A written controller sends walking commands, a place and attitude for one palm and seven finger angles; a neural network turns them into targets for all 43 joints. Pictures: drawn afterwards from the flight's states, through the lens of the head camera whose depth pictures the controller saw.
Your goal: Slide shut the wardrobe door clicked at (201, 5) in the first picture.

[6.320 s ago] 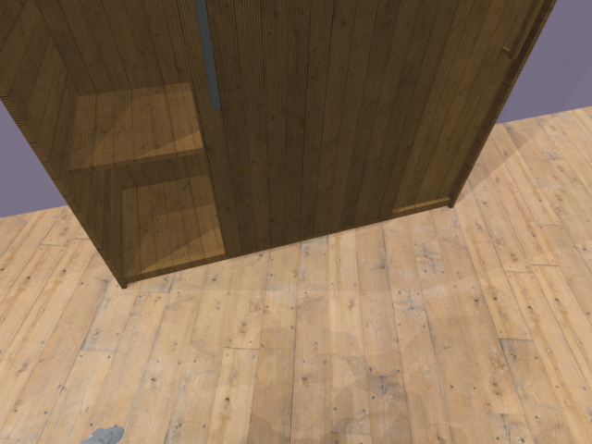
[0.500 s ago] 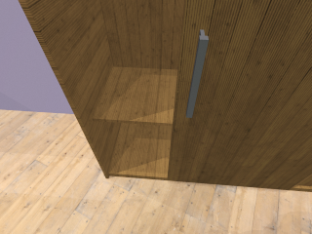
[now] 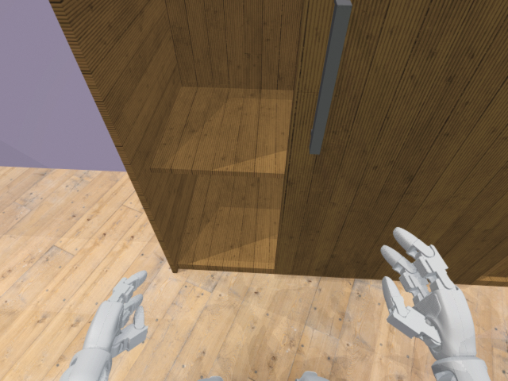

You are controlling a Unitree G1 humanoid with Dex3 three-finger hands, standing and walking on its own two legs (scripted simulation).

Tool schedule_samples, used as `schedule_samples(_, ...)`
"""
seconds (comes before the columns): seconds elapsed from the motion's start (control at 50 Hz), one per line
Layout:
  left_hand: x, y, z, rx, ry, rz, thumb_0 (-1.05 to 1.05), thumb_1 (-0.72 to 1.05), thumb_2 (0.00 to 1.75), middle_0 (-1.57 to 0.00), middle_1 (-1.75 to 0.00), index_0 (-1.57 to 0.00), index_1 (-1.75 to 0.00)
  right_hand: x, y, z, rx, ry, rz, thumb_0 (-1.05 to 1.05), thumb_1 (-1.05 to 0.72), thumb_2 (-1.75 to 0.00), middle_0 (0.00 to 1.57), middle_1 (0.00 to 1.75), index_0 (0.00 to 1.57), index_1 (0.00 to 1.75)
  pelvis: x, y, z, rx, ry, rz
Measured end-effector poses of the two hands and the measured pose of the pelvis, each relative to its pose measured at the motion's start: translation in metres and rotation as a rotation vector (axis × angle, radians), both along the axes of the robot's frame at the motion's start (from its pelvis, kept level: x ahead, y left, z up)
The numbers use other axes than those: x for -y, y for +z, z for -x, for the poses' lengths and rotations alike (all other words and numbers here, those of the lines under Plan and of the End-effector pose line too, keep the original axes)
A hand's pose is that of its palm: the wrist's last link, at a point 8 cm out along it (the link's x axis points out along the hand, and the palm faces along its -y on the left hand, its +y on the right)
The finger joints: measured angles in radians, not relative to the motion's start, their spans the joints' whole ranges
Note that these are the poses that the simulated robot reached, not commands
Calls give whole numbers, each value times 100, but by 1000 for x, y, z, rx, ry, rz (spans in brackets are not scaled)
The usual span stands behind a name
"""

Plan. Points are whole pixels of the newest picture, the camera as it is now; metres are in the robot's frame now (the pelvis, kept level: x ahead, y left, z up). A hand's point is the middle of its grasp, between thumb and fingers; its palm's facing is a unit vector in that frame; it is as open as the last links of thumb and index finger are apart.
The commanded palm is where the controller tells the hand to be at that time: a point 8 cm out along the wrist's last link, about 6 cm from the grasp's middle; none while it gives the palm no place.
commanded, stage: raise the hand with hooked fingers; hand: right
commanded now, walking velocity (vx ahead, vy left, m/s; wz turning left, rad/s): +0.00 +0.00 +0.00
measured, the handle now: (325, 85) +0.58 -0.09 +0.18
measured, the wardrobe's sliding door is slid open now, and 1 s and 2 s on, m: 0.40 0.40 0.40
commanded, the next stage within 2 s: move the hooked fingers beside the handle in 1.76 s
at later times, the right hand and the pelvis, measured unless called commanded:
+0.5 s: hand (447, 287) +0.24 -0.23 +0.10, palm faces +0.02 +1.00 -0.05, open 11.1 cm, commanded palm +0.21 -0.28 +0.10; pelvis +0.01 +0.01 +0.02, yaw -1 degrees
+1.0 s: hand out of the picture +0.26 -0.28 +0.17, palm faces +0.04 +1.00 -0.06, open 13.7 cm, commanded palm +0.23 -0.33 +0.17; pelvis +0.01 -0.02 +0.04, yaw -2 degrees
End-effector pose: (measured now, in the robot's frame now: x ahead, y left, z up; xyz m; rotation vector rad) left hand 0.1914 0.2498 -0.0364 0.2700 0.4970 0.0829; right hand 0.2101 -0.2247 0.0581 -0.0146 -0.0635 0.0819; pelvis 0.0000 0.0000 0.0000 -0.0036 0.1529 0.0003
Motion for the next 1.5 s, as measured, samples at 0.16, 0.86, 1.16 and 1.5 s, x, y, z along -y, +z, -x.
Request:
schedule_samples(0.16, 2, -4, -24, 57, -64, -23, 1, 91, 90, -20, -30, -20, -30, 34, -21, 53, -126, -199, 16, 2, -52, -74, 23, 55, 23, 55, -18, -16, 8, 20, -38, -33)
schedule_samples(0.86, 37, 23, -5, -11, -39, -1, 1, 90, 90, -21, -30, -20, -30, 94, 85, -20, -15, -119, 31, 0, 30, -39, 29, 107, 28, 107, 13, 36, -13, 122, -35, -41)
schedule_samples(1.16, 75, 29, -9, -26, -107, 53, 1, 90, 90, -21, -30, -20, -30, 124, 132, -29, -11, -146, 54, -1, 49, -31, 30, 119, 30, 119, 20, 50, -9, 178, -45, -36)
schedule_samples(1.5, 32, 30, 7, -60, -17, 31, 1, 90, 90, -21, -30, -20, -30, 115, 144, -45, -29, -125, 42, -1, 50, -30, 30, 120, 30, 120, 7, 55, -13, 189, -30, -26)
